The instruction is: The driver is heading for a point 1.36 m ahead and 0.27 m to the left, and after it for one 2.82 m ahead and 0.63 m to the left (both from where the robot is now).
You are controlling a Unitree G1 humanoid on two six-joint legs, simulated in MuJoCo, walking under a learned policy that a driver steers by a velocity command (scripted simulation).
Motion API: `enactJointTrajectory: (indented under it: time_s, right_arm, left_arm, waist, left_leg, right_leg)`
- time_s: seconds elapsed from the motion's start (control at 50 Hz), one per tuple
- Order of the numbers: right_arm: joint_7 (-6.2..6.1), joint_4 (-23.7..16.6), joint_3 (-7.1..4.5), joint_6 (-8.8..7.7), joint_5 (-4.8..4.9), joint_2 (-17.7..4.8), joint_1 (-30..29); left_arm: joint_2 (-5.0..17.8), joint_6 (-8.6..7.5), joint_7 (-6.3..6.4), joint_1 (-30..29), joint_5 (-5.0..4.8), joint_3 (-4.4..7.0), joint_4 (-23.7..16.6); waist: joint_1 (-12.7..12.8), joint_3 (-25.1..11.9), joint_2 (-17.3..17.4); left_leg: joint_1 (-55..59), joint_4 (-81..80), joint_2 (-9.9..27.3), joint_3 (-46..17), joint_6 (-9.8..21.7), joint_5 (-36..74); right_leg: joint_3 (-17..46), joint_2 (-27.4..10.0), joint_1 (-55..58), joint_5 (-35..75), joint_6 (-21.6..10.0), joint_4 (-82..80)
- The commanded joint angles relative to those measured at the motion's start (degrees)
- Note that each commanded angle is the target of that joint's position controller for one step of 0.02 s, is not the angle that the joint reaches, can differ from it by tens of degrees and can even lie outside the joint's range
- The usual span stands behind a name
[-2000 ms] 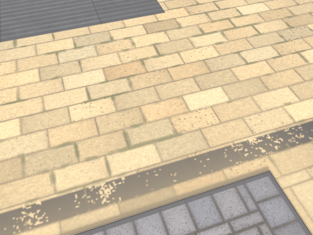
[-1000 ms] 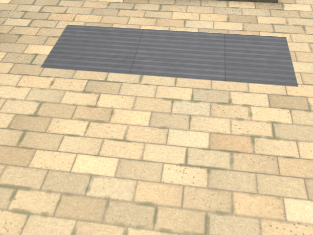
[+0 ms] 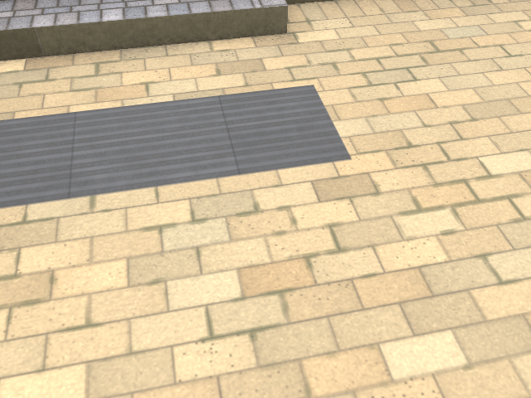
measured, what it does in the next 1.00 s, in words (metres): walks ahead, turning left: right foot, then left foot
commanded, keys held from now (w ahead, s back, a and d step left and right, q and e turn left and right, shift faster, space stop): w+shift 0.36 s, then shift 0.16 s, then q+shift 0.30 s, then w+q+shift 0.14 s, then q+shift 0.04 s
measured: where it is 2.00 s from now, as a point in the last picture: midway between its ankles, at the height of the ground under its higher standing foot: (268, 315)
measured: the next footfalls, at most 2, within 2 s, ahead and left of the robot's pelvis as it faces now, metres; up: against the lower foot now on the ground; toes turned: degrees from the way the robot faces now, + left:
right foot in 0.42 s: +0.48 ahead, -0.09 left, +0.00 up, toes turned -4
left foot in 0.88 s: +0.71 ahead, +0.09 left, +0.00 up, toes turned +11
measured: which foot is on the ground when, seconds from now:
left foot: down 0.00-0.44, up 0.46-0.86, down 0.88-1.00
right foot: down 0.00-0.00, up 0.02-0.40, down 0.42-0.90, up 0.92-1.00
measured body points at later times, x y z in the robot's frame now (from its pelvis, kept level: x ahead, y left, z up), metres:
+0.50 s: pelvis +0.34 -0.02 -0.02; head +0.39 -0.01 +0.42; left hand +0.53 +0.23 -0.12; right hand +0.31 -0.28 -0.15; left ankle +0.08 +0.11 -0.62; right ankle +0.44 -0.08 -0.73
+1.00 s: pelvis +0.61 +0.01 -0.01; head +0.64 +0.03 +0.44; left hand +0.75 +0.31 -0.10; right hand +0.78 -0.24 -0.11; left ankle +0.67 +0.08 -0.73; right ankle +0.56 -0.13 -0.64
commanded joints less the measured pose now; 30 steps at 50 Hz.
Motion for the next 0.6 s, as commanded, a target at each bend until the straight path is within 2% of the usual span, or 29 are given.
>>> enactJointTrajectory:
  time_s: [0.02,0.04,0.06,0.08,0.1,0.12,0.14,0.16,0.2,0.24,0.3,0.32,0.34,0.36,0.38,0.4,0.42,0.44,0.46,0.48,0.5,0.52,0.54,0.56,0.58,0.6]
  right_arm:
    - [-1.45,0.5,-3.45,-1.55,-1.95,-12.2,18.4]
    - [-1.72,-0.6,-4.28,-1.46,-0.98,-13.6,15.2]
    - [-1.68,-1.3,-3.53,-1.97,-0.17,-10.5,11.8]
    - [-1.51,-1.4,-2.79,-2.59,0.15,-8.3,9.7]
    - [-1.65,-1.2,-2.33,-3.04,0.17,-7.3,9.1]
    - [-2.00,-0.4,-1.93,-3.63,0.43,-6.3,9.0]
    - [-2.08,0.9,-1.69,-4.06,0.65,-5.8,10.0]
    - [-2.21,2.0,-1.71,-4.31,0.44,-5.6,11.5]
    - [-2.34,3.7,-1.52,-4.45,0.49,-5.0,13.4]
    - [-2.12,4.8,-1.47,-4.57,0.59,-5.0,13.5]
    - [-2.03,7.4,-1.54,-4.97,0.86,-6.1,15.3]
    - [-1.96,8.2,-1.53,-4.95,0.77,-6.6,15.2]
    - [-2.00,8.9,-1.69,-4.95,0.73,-7.8,15.1]
    - [-2.31,9.8,-1.99,-4.75,0.63,-9.2,15.9]
    - [-2.80,10.9,-2.26,-4.13,0.03,-10.6,16.5]
    - [-3.42,11.5,-2.71,-3.28,-0.30,-12.0,16.1]
    - [-4.04,11.0,-2.79,-2.73,0.23,-11.7,14.3]
    - [-3.67,8.3,-1.31,-2.60,1.41,-4.8,16.9]
    - [-3.56,7.2,-0.76,-2.99,3.59,-2.1,22.2]
    - [-3.31,6.3,-0.83,-4.46,2.96,-5.4,12.7]
    - [-3.25,3.8,-0.76,-4.90,4.33,-6.0,7.5]
    - [-3.44,3.1,-0.48,-4.89,3.70,-5.5,4.6]
    - [-3.58,3.0,-1.03,-4.04,3.61,-5.7,4.6]
    - [-3.51,3.5,-1.20,-2.79,4.08,-5.2,5.3]
    - [-3.64,3.9,-1.15,-1.60,4.07,-3.9,7.0]
    - [-3.74,3.9,-1.08,-0.73,3.76,-2.9,7.4]
  left_arm:
    - [-3.7,-0.53,-0.81,-13.7,0.77,-1.12,-8.2]
    - [-1.3,-1.00,-1.12,-17.5,1.33,-0.81,-11.8]
    - [2.1,-1.28,-1.36,-20.0,1.73,0.06,-11.9]
    - [4.2,-1.55,-1.93,-18.5,1.85,0.56,-10.4]
    - [5.1,-1.39,-2.56,-16.1,1.82,0.83,-8.8]
    - [5.8,-1.00,-3.06,-15.5,1.85,1.00,-8.4]
    - [5.4,-0.34,-3.46,-15.8,1.79,0.89,-8.3]
    - [4.8,0.15,-3.63,-16.7,1.67,0.71,-8.3]
    - [4.0,0.67,-3.67,-20.0,1.04,0.24,-8.8]
    - [3.0,0.85,-4.05,-22.3,0.48,-0.43,-9.5]
    - [1.9,0.87,-4.59,-26.9,0.21,-1.19,-11.0]
    - [1.9,0.98,-4.30,-26.9,0.23,-1.21,-11.1]
    - [2.3,1.16,-3.66,-26.5,0.32,-1.12,-11.1]
    - [3.2,1.38,-2.96,-25.0,0.63,-0.85,-10.8]
    - [4.4,1.45,-2.09,-19.6,1.08,-0.27,-9.6]
    - [6.1,1.11,-1.01,-8.9,1.26,0.62,-6.8]
    - [8.2,0.37,-0.03,3.3,1.95,1.56,-3.3]
    - [13.4,-0.12,0.88,8.1,3.87,2.69,-2.0]
    - [16.1,-0.52,0.34,6.6,3.04,3.22,-2.2]
    - [9.7,-1.06,0.31,1.8,-2.16,1.66,-3.9]
    - [7.5,-1.39,0.39,-1.3,-1.82,0.86,-3.6]
    - [7.0,-1.99,0.06,-3.9,-1.23,0.65,-2.9]
    - [5.3,-2.65,0.02,-6.3,-0.69,0.27,-2.8]
    - [3.6,-3.17,-0.04,-7.7,-0.07,-0.22,-2.3]
    - [2.9,-3.85,-0.20,-8.2,-0.12,-0.45,-1.7]
    - [3.2,-4.26,-0.12,-9.4,-0.36,-0.39,-1.0]
  waist:
    - [-11.5,5.2,18.8]
    - [-10.4,9.0,17.6]
    - [-8.6,12.6,9.3]
    - [-6.7,12.5,5.4]
    - [-5.3,10.6,5.1]
    - [-4.5,10.8,5.2]
    - [-4.1,11.9,4.8]
    - [-4.2,13.0,4.6]
    - [-4.6,14.7,3.6]
    - [-4.3,14.7,3.7]
    - [-5.2,16.2,2.9]
    - [-4.8,16.3,3.5]
    - [-3.9,14.7,4.3]
    - [-2.8,12.0,6.9]
    - [0.1,8.3,9.5]
    - [5.1,2.9,10.6]
    - [10.8,-2.7,9.3]
    - [8.3,-11.2,-1.3]
    - [3.7,-20.3,-15.0]
    - [5.9,-16.5,-10.6]
    - [4.3,-8.8,-6.0]
    - [1.6,-3.6,1.8]
    - [-1.0,-0.7,2.2]
    - [-2.7,1.9,0.5]
    - [-3.9,3.3,-1.5]
    - [-5.0,5.2,-2.5]
  left_leg:
    - [26.2,-16.9,16.6,-28.6,3.7,-25.9]
    - [23.5,-25.1,21.8,-46.8,9.1,-37.8]
    - [20.4,-24.6,21.9,-45.4,10.7,-34.8]
    - [18.2,-22.7,18.5,-37.4,9.9,-26.8]
    - [16.4,-23.5,15.6,-31.0,9.0,-22.5]
    - [14.7,-25.4,14.0,-27.6,9.1,-19.5]
    - [13.8,-27.4,12.8,-24.6,9.0,-16.0]
    - [14.5,-28.7,12.1,-22.2,9.3,-12.0]
    - [15.8,-30.6,10.0,-16.4,8.7,-2.6]
    - [15.3,-31.9,7.9,-11.1,7.5,5.0]
    - [16.4,-36.8,9.5,-7.1,7.0,17.6]
    - [18.6,-35.5,9.6,-5.0,6.6,26.9]
    - [21.4,-31.7,9.6,-3.0,6.2,43.8]
    - [24.6,-25.9,10.6,-1.8,5.7,61.9]
    - [27.3,-16.3,11.3,-1.2,4.8,77.2]
    - [26.4,-2.7,11.5,-0.9,3.2,82.9]
    - [18.1,13.7,9.5,-0.2,1.5,73.7]
    - [0.8,35.0,2.6,-1.0,1.1,36.5]
    - [-12.7,55.1,-8.1,-6.9,-0.2,-8.0]
    - [-18.2,59.5,-4.8,-15.4,-0.8,-6.5]
    - [-19.8,57.9,-1.8,-13.4,-1.1,-3.5]
    - [-18.4,53.9,1.0,-10.8,-1.5,-1.3]
    - [-16.8,49.9,3.2,-10.5,-1.7,0.1]
    - [-14.6,47.6,4.2,-10.5,-1.6,0.6]
    - [-13.3,44.3,4.5,-10.5,-1.7,2.0]
    - [-12.6,41.2,4.3,-9.8,-2.2,3.0]
  right_leg:
    - [-2.5,3.2,-36.9,-9.0,-3.1,30.3]
    - [0.3,2.1,-48.5,-2.5,-2.8,38.7]
    - [1.9,-1.4,-50.9,3.9,-1.7,42.4]
    - [2.0,-2.9,-48.2,7.8,-0.5,41.1]
    - [1.4,-3.7,-44.5,8.1,0.6,40.0]
    - [0.9,-4.4,-42.5,9.0,1.5,38.9]
    - [0.2,-4.2,-41.8,11.1,2.0,37.6]
    - [-0.8,-4.1,-42.3,12.2,2.2,36.1]
    - [-2.8,-3.6,-41.9,14.6,2.0,30.6]
    - [-4.8,-2.7,-36.0,18.3,1.1,22.1]
    - [-8.7,-1.3,-26.4,22.3,-2.2,11.6]
    - [-9.9,-0.3,-23.7,21.3,-3.6,8.7]
    - [-11.3,1.6,-19.7,19.0,-5.1,7.1]
    - [-12.4,4.0,-15.8,15.6,-6.1,6.9]
    - [-12.6,6.7,-10.3,11.7,-7.0,6.9]
    - [-11.3,8.1,-0.1,10.6,-8.0,5.0]
    - [-7.2,4.3,15.6,16.5,-9.1,1.1]
    - [9.3,-10.3,33.5,10.2,-10.7,2.5]
    - [40.4,-25.6,40.7,28.0,-18.1,-4.2]
    - [37.9,-20.2,37.6,31.4,-17.5,-7.9]
    - [25.7,-19.4,28.9,38.1,-16.7,-7.5]
    - [19.1,-16.9,19.7,42.6,-15.2,-9.0]
    - [13.5,-15.5,13.7,43.7,-13.9,-10.8]
    - [9.3,-14.2,8.7,44.9,-12.5,-13.2]
    - [6.0,-13.3,5.5,47.3,-11.3,-14.8]
    - [2.6,-12.3,1.8,50.0,-10.5,-16.3]
Velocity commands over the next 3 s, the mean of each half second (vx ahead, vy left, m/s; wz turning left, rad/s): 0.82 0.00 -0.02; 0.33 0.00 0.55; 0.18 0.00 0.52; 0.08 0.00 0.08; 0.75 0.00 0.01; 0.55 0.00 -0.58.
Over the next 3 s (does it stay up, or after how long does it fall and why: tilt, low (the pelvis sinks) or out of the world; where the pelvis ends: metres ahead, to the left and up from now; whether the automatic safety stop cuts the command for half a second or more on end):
stays up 1.36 0.39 -0.03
